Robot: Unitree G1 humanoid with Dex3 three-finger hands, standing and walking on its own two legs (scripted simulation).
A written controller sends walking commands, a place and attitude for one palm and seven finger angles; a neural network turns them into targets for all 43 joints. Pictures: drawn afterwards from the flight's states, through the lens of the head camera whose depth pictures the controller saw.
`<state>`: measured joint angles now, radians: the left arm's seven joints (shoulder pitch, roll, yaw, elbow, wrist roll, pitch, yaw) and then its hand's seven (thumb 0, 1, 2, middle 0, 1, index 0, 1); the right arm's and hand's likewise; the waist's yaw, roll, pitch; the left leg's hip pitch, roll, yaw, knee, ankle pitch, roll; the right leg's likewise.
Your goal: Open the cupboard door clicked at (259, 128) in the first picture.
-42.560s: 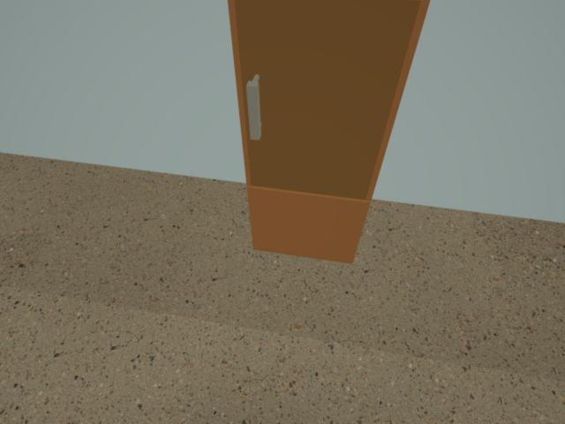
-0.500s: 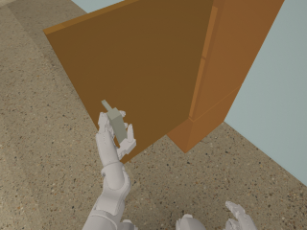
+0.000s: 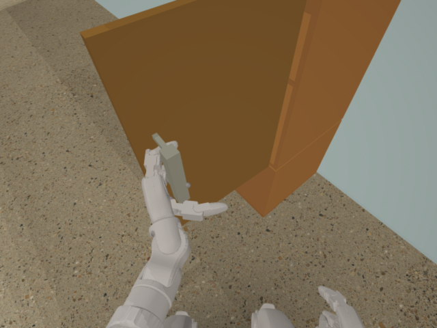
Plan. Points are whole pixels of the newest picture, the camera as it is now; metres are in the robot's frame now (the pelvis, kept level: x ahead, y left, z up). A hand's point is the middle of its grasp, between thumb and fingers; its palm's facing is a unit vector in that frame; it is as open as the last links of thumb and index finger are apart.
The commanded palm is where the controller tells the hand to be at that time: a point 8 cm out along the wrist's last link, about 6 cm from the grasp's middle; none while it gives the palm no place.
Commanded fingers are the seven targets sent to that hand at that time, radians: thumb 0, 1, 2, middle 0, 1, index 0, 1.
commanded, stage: open thumb and fingers to let go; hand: left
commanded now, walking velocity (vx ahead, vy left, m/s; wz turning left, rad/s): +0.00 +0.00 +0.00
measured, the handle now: (170, 169) +0.40 +0.11 +0.04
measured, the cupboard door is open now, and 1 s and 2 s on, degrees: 87 89 89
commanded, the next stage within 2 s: slide the hand sideways off the handle in 0.16 s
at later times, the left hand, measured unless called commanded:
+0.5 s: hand (181, 204) +0.33 +0.08 +0.04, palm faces -0.19 -0.98 -0.04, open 16.2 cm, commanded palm +0.31 +0.13 +0.04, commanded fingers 0.00 -0.50 0.30 -0.15 -0.30 -0.15 -0.30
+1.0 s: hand (163, 222) +0.29 +0.11 +0.04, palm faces -0.12 -0.99 -0.03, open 16.3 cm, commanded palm +0.27 +0.18 +0.04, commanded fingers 0.00 -0.50 0.30 -0.15 -0.30 -0.15 -0.30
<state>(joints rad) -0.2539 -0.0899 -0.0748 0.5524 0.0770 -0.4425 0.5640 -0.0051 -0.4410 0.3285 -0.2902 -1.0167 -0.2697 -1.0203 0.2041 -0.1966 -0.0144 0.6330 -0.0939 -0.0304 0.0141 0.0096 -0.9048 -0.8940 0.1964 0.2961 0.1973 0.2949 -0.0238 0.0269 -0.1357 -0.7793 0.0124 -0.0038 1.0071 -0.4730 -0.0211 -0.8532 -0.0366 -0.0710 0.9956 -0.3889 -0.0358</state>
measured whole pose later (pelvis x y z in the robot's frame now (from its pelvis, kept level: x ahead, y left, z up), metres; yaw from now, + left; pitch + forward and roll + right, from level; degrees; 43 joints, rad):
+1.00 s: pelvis +0.01 +0.02 -0.01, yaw +0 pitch +14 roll +0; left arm 0.10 0.10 -0.10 0.13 -0.08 -0.36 -0.05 -0.01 -0.50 0.30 -0.18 -0.31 -0.16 -0.31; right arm 0.23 -0.22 0.02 0.48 -0.01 -0.04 0.00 0.01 -0.90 -0.89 0.20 0.30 0.20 0.30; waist 0.01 0.03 -0.12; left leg -0.79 0.00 0.00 1.08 -0.53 0.01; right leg -0.85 -0.05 -0.06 1.05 -0.44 -0.01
